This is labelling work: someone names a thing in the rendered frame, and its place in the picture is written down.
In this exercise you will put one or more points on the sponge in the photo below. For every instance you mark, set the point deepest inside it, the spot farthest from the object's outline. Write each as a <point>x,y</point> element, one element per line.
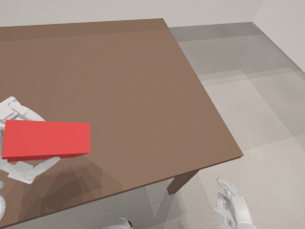
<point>26,140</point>

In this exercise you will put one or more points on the robot left thigh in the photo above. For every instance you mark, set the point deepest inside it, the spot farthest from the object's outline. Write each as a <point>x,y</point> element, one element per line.
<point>117,224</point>

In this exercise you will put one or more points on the robot right hand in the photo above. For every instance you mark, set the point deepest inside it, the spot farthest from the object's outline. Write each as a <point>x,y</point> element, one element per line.
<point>236,210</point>

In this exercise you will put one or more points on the table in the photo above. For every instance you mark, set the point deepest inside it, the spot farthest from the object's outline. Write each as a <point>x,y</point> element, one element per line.
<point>150,117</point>

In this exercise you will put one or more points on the robot left hand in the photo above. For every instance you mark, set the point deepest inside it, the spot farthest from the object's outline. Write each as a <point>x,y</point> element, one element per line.
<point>10,109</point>

